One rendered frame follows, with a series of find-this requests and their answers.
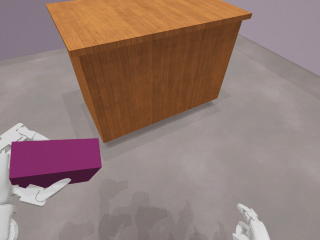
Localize robot left hand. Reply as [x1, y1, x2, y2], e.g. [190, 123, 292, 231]
[0, 123, 71, 207]

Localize robot right hand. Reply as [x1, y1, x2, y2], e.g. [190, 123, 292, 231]
[232, 203, 270, 240]

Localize table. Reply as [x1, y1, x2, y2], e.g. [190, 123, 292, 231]
[46, 0, 253, 143]

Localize left robot forearm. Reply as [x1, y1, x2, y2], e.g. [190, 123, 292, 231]
[0, 204, 20, 240]

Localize sponge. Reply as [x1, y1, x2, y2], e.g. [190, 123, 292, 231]
[9, 138, 102, 189]

